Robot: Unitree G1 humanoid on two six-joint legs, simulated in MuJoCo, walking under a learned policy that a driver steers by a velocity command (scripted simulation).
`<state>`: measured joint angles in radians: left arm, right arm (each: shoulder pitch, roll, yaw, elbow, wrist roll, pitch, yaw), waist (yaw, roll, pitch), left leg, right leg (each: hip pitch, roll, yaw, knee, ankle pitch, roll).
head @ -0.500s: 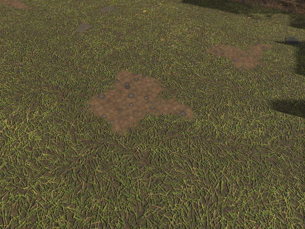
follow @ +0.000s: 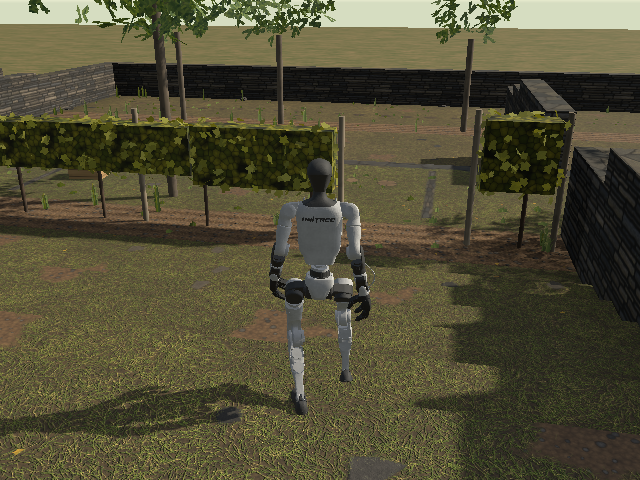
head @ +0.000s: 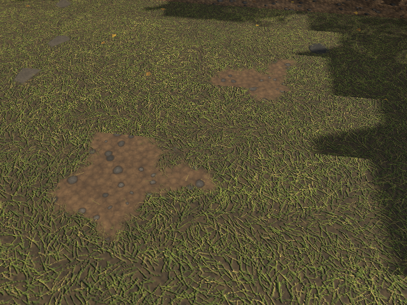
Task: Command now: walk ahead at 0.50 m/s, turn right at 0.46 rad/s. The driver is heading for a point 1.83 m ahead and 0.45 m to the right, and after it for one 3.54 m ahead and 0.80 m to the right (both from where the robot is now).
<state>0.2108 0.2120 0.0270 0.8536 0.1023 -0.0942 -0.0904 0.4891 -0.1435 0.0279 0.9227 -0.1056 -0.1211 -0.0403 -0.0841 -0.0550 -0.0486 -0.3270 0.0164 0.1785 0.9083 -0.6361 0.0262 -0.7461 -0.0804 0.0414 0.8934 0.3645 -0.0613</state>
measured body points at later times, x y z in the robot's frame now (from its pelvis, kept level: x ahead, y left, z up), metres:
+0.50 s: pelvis +0.33 -0.06 -0.14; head +0.35 -0.06 +0.31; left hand +0.36 +0.17 -0.29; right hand +0.50 -0.33 -0.21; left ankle +0.53 +0.04 -0.84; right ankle +0.23 -0.13 -0.87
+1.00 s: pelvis +0.57 -0.14 -0.13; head +0.59 -0.15 +0.31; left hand +0.85 -0.03 -0.23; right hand +0.42 -0.34 -0.28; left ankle +0.56 +0.02 -0.87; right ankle +0.58 -0.26 -0.86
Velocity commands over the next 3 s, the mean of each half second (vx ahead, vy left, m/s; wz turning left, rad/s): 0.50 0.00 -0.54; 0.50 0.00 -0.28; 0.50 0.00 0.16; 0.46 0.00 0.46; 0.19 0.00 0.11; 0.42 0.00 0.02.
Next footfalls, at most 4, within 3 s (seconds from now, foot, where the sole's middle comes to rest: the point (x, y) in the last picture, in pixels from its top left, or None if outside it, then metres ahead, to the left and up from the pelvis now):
0.20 right None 0.27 -0.14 -0.91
0.58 left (193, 296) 0.60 0.00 -0.90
1.02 right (269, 284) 0.62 -0.28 -0.90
1.54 left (231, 211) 1.06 -0.21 -1.09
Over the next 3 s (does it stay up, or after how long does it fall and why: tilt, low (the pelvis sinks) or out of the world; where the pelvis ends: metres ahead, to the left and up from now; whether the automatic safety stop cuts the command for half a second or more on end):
stays up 1.57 -0.40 -0.45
